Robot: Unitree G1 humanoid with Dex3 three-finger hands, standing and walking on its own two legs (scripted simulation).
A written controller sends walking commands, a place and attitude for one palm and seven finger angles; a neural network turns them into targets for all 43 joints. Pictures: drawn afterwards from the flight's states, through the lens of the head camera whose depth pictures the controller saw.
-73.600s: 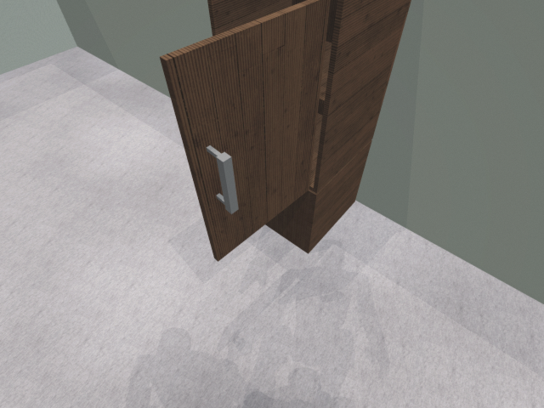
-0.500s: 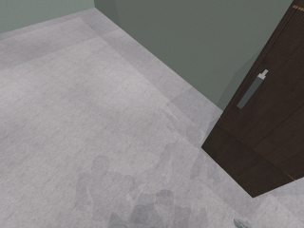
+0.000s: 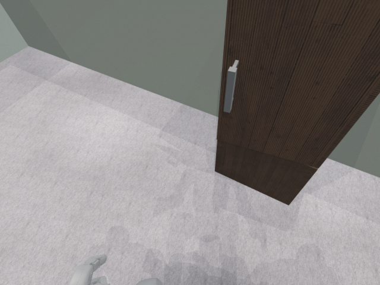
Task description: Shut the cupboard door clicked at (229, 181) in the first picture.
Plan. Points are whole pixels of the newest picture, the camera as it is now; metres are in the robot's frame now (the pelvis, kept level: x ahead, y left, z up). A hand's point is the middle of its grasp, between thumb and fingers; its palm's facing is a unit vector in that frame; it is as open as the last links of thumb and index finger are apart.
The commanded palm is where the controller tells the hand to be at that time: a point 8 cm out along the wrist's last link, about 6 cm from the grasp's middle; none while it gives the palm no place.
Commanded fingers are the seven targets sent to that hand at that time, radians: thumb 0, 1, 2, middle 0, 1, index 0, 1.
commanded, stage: turn to face it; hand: left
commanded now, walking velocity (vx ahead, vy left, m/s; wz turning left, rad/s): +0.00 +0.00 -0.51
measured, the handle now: (231, 87) +0.66 -0.11 -0.01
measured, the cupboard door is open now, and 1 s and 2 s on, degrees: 8 8 8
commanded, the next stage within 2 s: take the last steps up to it in 0.50 s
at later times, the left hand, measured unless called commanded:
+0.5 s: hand out of the picture +0.14 +0.21 -0.16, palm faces -0.18 -0.97 -0.19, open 7.4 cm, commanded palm none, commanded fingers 0.00 0.90 0.90 -0.20 -0.30 -0.20 -0.30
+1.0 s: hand (136, 278) +0.16 +0.15 -0.18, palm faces -0.31 -0.94 -0.13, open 7.4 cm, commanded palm none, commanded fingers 0.00 0.90 0.90 -0.20 -0.30 -0.20 -0.30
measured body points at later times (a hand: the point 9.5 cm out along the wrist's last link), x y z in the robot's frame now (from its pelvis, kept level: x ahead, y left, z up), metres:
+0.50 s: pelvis +0.03 +0.03 +0.02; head +0.07 +0.05 +0.47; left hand +0.15 +0.26 -0.14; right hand +0.04 -0.22 -0.11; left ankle +0.05 +0.14 -0.72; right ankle -0.04 -0.10 -0.65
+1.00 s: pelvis +0.08 +0.00 +0.00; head +0.10 +0.01 +0.45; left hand +0.18 +0.20 -0.16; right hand +0.02 -0.25 -0.13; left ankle +0.13 +0.09 -0.72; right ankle -0.03 -0.10 -0.71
